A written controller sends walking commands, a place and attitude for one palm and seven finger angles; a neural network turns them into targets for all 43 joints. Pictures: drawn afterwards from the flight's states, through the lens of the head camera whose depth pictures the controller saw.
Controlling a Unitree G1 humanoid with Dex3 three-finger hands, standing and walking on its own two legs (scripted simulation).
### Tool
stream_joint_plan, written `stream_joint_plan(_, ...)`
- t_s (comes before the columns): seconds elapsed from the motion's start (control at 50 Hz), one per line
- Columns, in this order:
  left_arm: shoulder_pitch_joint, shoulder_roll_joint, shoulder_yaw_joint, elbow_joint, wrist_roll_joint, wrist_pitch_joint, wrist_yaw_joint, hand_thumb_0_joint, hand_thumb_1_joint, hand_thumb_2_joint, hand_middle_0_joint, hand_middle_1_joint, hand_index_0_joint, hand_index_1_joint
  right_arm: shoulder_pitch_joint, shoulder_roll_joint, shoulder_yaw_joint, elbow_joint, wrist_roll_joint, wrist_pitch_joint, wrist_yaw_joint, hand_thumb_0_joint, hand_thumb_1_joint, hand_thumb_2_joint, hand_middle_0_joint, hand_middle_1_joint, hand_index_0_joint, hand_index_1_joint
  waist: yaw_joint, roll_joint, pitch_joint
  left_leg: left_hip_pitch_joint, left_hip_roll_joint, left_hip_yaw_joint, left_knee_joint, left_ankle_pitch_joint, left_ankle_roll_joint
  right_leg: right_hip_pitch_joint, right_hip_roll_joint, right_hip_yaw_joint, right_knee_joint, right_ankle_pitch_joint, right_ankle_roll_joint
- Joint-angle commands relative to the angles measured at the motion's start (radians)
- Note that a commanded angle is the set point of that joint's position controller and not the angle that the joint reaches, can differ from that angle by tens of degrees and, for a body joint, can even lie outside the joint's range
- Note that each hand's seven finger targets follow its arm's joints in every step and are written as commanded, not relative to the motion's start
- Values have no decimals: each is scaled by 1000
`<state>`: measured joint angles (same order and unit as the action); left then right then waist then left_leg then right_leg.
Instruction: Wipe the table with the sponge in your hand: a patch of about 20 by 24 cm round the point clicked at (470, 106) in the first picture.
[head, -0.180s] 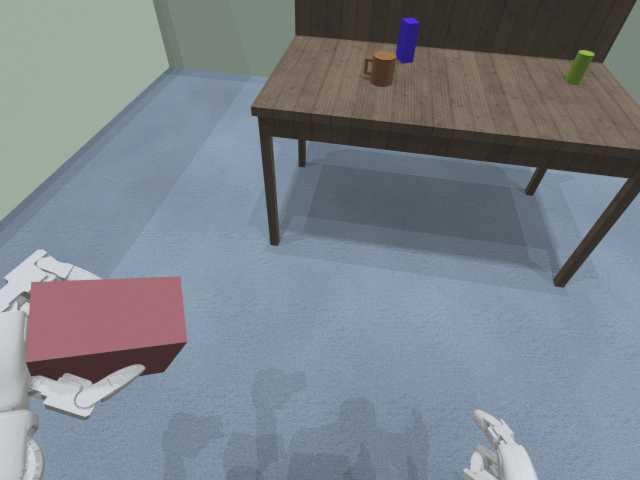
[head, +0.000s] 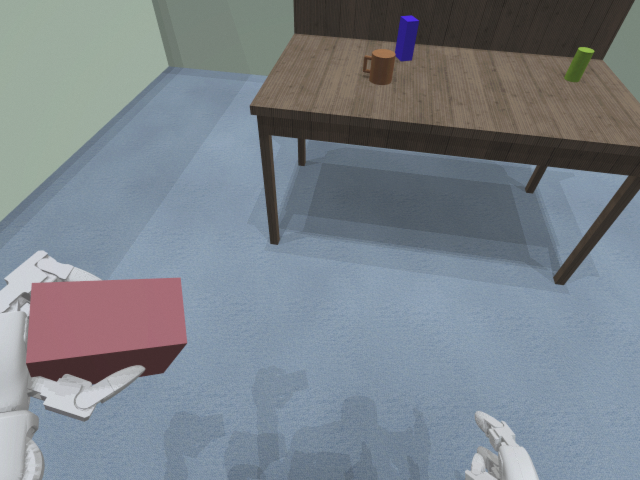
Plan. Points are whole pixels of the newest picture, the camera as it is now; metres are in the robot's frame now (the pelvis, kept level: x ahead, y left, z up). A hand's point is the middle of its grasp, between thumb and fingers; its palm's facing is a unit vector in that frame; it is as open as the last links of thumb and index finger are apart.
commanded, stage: stand and wait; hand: left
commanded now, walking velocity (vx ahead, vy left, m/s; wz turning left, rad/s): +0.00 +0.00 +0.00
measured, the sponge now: (130, 333) +0.22 +0.21 +0.14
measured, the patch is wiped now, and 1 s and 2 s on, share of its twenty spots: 0.00 0.00 0.00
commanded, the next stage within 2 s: look at it before walking up in 0.08 s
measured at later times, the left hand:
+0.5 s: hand (90, 326) +0.22 +0.24 +0.15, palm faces +0.41 -0.83 -0.37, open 10.5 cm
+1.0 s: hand (210, 222) +0.36 +0.16 +0.16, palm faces +0.19 -0.90 -0.39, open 10.5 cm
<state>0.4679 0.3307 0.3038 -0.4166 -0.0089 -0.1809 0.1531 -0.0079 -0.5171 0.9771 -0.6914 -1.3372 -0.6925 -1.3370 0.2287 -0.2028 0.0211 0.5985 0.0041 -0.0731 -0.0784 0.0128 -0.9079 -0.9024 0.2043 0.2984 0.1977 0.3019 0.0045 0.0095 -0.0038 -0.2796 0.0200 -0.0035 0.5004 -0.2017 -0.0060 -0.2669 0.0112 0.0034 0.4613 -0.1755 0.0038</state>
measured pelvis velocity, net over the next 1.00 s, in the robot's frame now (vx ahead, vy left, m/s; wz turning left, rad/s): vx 0.09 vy -0.02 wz -0.29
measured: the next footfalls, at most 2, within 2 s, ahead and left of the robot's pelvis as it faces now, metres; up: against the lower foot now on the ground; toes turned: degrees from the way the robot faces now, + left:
left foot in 0.96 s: +0.19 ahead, +0.09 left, +0.00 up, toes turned -7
right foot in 1.32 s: +0.20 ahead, -0.23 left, +0.00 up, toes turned -35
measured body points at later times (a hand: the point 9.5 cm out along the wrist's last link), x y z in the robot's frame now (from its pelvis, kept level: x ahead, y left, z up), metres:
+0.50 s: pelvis +0.00 +0.00 -0.01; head +0.00 +0.00 +0.44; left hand +0.19 +0.28 +0.17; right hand +0.16 -0.23 -0.09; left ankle +0.04 +0.12 -0.74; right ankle +0.04 -0.12 -0.73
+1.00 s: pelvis +0.09 -0.02 -0.01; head +0.10 -0.01 +0.44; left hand +0.34 +0.21 +0.18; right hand +0.17 -0.31 -0.08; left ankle +0.15 +0.09 -0.74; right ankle +0.04 -0.11 -0.73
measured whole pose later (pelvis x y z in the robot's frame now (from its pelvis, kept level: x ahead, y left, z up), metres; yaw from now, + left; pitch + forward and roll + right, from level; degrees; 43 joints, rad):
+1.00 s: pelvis +0.09 -0.02 -0.01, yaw -17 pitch +0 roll +2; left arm 0.47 0.37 0.37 -0.48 -0.02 -0.24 0.16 -0.01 -0.52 0.98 -0.69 -1.34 -0.70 -1.34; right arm 0.23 -0.23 -0.02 0.58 0.00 -0.04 -0.06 0.01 -0.91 -0.90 0.20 0.30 0.20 0.30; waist 0.02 -0.06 0.00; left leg -0.31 0.06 0.15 0.56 -0.23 0.00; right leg -0.32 0.07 0.10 0.75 -0.41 -0.04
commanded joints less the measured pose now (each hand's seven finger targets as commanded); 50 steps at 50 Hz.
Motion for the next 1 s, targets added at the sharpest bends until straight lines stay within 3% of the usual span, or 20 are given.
stream_joint_plan(0.0, -96, 175, 121, -226, -6, -66, 16, 0, 100, 1300, -1200, -1600, -1200, -1600, -103, -120, -44, -154, -6, -56, -5, 0, -900, -900, 200, 300, 200, 300, -2, 23, -88, -30, 36, -15, -105, -61, 14, 65, -50, 67, -110, -60, -6)
stream_joint_plan(0.3, -87, 172, 121, -242, -3, -70, 18, 0, 100, 1300, -1200, -1600, -1200, -1600, -100, -121, -44, -156, -2, -64, -5, 0, -900, -900, 200, 300, 200, 300, 0, 61, -88, -61, 55, -31, -141, -91, 18, 97, -30, 43, -71, -40, 1)
stream_joint_plan(0.34, -82, 163, 115, -237, -3, -73, 18, 0, 100, 1300, -1200, -1600, -1200, -1600, -98, -117, -43, -155, -4, -61, -3, 0, -900, -900, 200, 300, 200, 300, -2, 50, -102, -33, 77, -23, -128, -156, 24, 62, -36, 70, -51, -83, -12)
stream_joint_plan(0.4, -127, 159, 114, -249, -3, -67, 21, 0, 100, 1300, -1200, -1600, -1200, -1600, -105, -132, -52, -164, -9, -55, -8, 0, -900, -900, 200, 300, 200, 300, -5, 90, -67, -36, 130, -64, -153, -415, 51, -60, -16, 83, 8, -277, -28)
stream_joint_plan(0.48, -162, 136, 95, -230, 3, -65, 21, 0, 100, 1300, -1200, -1600, -1200, -1600, -96, -129, -51, -159, -9, -52, -13, 0, -900, -900, 200, 300, 200, 300, -8, 190, -31, -36, 271, -199, -218, -509, 119, -142, 33, -15, 236, -263, -15)
stream_joint_plan(0.52, -172, 140, 92, -229, 6, -67, 15, 0, 100, 1300, -1200, -1600, -1200, -1600, -86, -122, -53, -150, -17, -58, -9, 0, -900, -900, 200, 300, 200, 300, -9, 191, -41, -27, 307, -185, -181, -409, 137, -123, 19, -52, 264, -267, -6)
stream_joint_plan(0.56, -185, 139, 84, -230, 9, -67, 6, 0, 100, 1300, -1200, -1600, -1200, -1600, -97, -124, -52, -150, -18, -59, 4, 0, -900, -900, 200, 300, 200, 300, 6, 189, -36, -97, 277, -67, -79, -334, 100, -14, 5, -59, 169, -248, -17)
stream_joint_plan(0.58, -198, 150, 89, -230, 10, -69, 4, 0, 100, 1300, -1200, -1600, -1200, -1600, -99, -119, -51, -151, -16, -59, 10, 0, -900, -900, 200, 300, 200, 300, 13, 119, -31, -149, 224, 6, 46, -337, 66, 31, -25, 17, 77, -243, -49)
stream_joint_plan(0.6, -208, 174, 105, -215, 16, -64, 6, 0, 100, 1300, -1200, -1600, -1200, -1600, -101, -112, -58, -160, -13, -57, 14, 0, -900, -900, 200, 300, 200, 300, 18, -97, -22, -252, 105, 114, 281, -388, 14, 42, -141, 279, -58, -351, -124)
stream_joint_plan(0.62, -200, 197, 120, -211, 7, -56, 14, 0, 100, 1300, -1200, -1600, -1200, -1600, -128, -102, -60, -180, -6, -60, 20, 0, -900, -900, 200, 300, 200, 300, 38, -334, -11, -405, -4, 120, 534, -414, -25, 76, -317, 671, -214, -354, -221)
stream_joint_plan(0.64, -202, 200, 128, -225, -1, -66, 22, 0, 100, 1300, -1200, -1600, -1200, -1600, -130, -114, -58, -169, -15, -65, 26, 0, -900, -900, 200, 300, 200, 300, 23, -216, -6, -452, 35, 7, 645, -336, -30, 114, -352, 739, -246, -317, -273)
stream_joint_plan(0.66, -173, 209, 134, -236, 0, -83, 22, 0, 100, 1300, -1200, -1600, -1200, -1600, -105, -106, -48, -151, -16, -57, 28, 0, -900, -900, 200, 300, 200, 300, 9, -119, -14, -468, 51, -25, 695, -305, -38, 141, -339, 699, -218, -249, -286)
stream_joint_plan(0.68, -141, 218, 148, -257, -1, -99, 21, 0, 100, 1300, -1200, -1600, -1200, -1600, -94, -102, -45, -136, -17, -44, 29, 0, -900, -900, 200, 300, 200, 300, 8, -66, -42, -450, 62, -25, 693, -253, -46, 166, -295, 579, -183, -101, -267)
stream_joint_plan(0.74, -70, 234, 192, -264, -8, -121, 19, 0, 100, 1300, -1200, -1600, -1200, -1600, -111, -95, -44, -136, -18, -18, 28, 0, -900, -900, 200, 300, 200, 300, 11, -81, -124, -360, 64, 26, 519, -203, -49, 199, -226, 375, -115, 176, -231)
stream_joint_plan(0.84, -62, 195, 160, -248, -15, -116, 20, 0, 100, 1300, -1200, -1600, -1200, -1600, -116, -89, -43, -165, -9, -17, 32, 0, -900, -900, 200, 300, 200, 300, 22, -124, -125, -141, 33, 117, 170, -150, -29, 88, -184, 345, -116, 17, -215)
stream_joint_plan(0.9, -87, 163, 122, -248, -15, -109, 24, 0, 100, 1300, -1200, -1600, -1200, -1600, -71, -105, -54, -172, -1, -24, 19, 0, -900, -900, 200, 300, 200, 300, -11, -73, -136, 144, 66, 119, -48, -76, 1, -52, -111, 286, 13, -89, -137)
stream_joint_plan(0.92, -104, 170, 131, -269, -13, -116, 23, 0, 100, 1300, -1200, -1600, -1200, -1600, -59, -125, -63, -176, 0, -27, 10, 0, -900, -900, 200, 300, 200, 300, -23, 22, -142, 292, 144, 33, -118, -89, 42, -168, -55, 227, 151, -102, -93)
stream_joint_plan(0.94, -114, 172, 136, -291, -15, -124, 21, 0, 100, 1300, -1200, -1600, -1200, -1600, -67, -152, -74, -182, -2, -27, 5, 0, -900, -900, 200, 300, 200, 300, -21, 219, -146, 441, 330, -217, -172, -103, 124, -373, 38, 114, 365, -276, -37)
stream_joint_plan(0.96, -131, 191, 150, -279, -9, -133, 19, 0, 100, 1300, -1200, -1600, -1200, -1600, -78, -132, -67, -174, -1, -31, 7, 0, -900, -900, 200, 300, 200, 300, -17, 295, -116, 383, 482, -378, -263, -169, 203, -444, 33, 7, 612, -420, -9)
stream_joint_plan(0.98, -145, 229, 166, -261, 3, -131, 14, 0, 100, 1300, -1200, -1600, -1200, -1600, -94, -117, -58, -165, -12, -40, 9, 0, -900, -900, 200, 300, 200, 300, -16, 270, -48, 254, 521, -418, -305, -294, 235, -469, -44, 46, 731, -371, -5)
